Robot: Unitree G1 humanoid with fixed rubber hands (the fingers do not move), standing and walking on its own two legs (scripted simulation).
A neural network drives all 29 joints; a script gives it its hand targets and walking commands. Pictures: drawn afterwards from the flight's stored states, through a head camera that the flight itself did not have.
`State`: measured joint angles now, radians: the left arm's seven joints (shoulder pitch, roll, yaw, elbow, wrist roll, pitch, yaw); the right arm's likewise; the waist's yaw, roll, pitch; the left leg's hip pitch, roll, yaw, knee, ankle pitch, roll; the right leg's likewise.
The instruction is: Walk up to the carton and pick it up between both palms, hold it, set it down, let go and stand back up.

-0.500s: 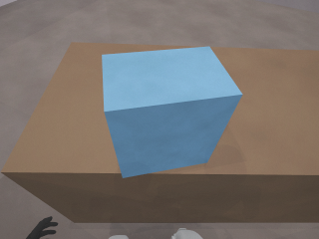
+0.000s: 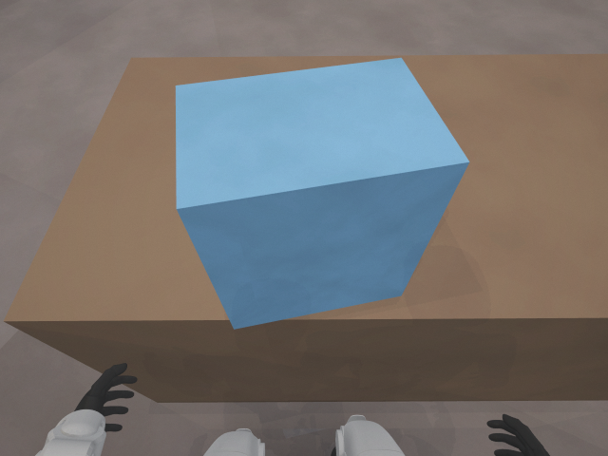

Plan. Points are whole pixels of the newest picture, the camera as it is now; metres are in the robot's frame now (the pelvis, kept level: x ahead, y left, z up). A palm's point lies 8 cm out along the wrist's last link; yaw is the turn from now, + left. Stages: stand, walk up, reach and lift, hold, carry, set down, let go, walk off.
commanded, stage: reach and lift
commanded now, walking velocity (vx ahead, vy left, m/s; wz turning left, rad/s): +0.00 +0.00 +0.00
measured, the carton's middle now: (308, 209) +0.41 +0.01 +0.09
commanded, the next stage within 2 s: none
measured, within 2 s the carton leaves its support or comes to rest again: neither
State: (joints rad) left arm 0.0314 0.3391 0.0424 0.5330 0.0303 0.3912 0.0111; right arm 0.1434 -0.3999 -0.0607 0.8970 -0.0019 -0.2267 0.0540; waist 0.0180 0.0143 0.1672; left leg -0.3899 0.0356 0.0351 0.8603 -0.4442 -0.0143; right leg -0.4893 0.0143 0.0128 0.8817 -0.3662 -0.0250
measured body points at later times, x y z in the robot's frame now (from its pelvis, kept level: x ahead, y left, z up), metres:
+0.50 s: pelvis +0.02 -0.01 +0.03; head +0.01 -0.01 +0.48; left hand +0.17 +0.27 -0.04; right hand +0.19 -0.30 -0.04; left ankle +0.01 +0.14 -0.70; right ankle +0.06 -0.10 -0.70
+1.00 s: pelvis +0.02 +0.00 +0.04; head -0.02 +0.00 +0.49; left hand +0.17 +0.25 +0.01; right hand +0.21 -0.26 +0.03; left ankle +0.01 +0.14 -0.70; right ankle +0.06 -0.10 -0.70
